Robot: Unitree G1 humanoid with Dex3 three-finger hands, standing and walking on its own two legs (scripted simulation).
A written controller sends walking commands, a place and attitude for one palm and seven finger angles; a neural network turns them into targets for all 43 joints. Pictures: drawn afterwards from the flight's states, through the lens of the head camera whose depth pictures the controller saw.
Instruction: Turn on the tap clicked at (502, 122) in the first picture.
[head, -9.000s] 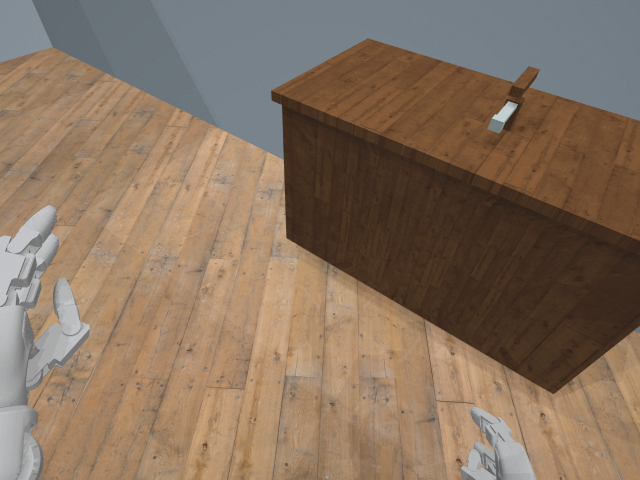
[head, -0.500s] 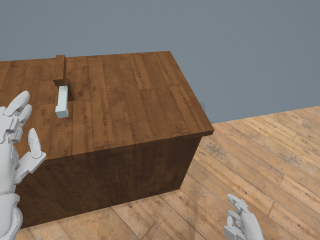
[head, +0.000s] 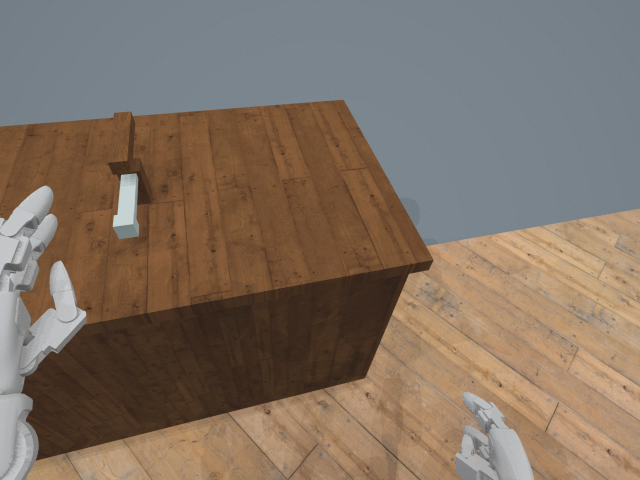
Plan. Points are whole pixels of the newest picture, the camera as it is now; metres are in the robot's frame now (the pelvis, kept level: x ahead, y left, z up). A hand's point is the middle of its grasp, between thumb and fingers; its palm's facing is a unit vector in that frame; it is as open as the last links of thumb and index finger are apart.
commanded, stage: look again from close up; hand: left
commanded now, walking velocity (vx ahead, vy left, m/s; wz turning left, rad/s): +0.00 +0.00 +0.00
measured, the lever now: (126, 225) +0.43 +0.34 +0.02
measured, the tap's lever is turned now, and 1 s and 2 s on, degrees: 0 0 0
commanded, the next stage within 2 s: shuffle to correct the standing spot in 0.10 s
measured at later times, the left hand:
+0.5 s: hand (100, 306) +0.23 +0.24 +0.15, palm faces +0.42 -0.84 -0.36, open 7.4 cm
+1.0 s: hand (131, 253) +0.29 +0.23 +0.15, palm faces +0.39 -0.84 -0.39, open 7.4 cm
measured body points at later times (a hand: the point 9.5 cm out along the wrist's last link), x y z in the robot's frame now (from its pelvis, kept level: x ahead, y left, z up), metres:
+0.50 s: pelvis +0.02 -0.02 -0.01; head +0.02 +0.00 +0.44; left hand +0.20 +0.28 +0.17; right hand +0.18 -0.24 -0.09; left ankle +0.02 +0.07 -0.74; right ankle +0.00 -0.14 -0.74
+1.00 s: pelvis +0.07 -0.01 -0.02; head +0.09 +0.00 +0.43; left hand +0.26 +0.28 +0.17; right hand +0.23 -0.25 -0.10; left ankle +0.02 +0.06 -0.74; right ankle +0.02 -0.12 -0.70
